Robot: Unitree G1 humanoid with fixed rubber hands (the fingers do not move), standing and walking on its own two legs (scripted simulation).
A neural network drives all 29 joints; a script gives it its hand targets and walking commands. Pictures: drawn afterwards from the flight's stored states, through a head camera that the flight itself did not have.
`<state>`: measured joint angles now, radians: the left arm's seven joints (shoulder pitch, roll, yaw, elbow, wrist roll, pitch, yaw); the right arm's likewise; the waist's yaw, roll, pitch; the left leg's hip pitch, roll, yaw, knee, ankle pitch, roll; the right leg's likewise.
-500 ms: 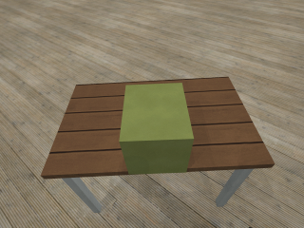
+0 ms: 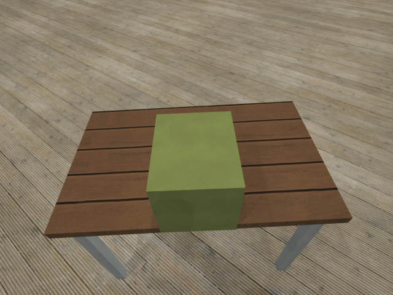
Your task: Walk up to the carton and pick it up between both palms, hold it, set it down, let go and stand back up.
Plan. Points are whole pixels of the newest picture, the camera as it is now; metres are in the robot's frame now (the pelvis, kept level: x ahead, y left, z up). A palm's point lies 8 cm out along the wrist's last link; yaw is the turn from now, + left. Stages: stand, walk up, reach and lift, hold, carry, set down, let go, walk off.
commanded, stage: stand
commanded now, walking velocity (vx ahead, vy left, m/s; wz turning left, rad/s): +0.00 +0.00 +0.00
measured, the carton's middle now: (195, 171) +0.44 +0.03 -0.06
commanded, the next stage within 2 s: none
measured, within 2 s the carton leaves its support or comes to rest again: neither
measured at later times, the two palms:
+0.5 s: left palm out of the picture +0.08 +0.25 -0.11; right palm out of the picture +0.07 -0.26 -0.11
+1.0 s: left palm out of the picture +0.07 +0.25 -0.11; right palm out of the picture +0.07 -0.26 -0.12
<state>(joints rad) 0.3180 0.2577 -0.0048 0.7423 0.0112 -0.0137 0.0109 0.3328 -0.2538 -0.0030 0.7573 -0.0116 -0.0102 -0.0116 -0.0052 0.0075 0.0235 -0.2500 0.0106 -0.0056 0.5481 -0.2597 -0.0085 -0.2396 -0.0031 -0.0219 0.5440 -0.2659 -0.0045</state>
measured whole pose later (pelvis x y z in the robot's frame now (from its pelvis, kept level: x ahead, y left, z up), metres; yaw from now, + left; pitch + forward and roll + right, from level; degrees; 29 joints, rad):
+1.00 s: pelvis +0.01 +0.00 +0.00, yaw +0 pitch -2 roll +0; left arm 0.31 0.25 0.00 0.83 0.00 -0.01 0.02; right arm 0.33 -0.24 -0.01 0.82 -0.01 -0.01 -0.03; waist 0.00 0.01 0.04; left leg -0.21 0.01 -0.01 0.50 -0.25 -0.01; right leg -0.20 0.00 -0.03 0.49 -0.26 -0.01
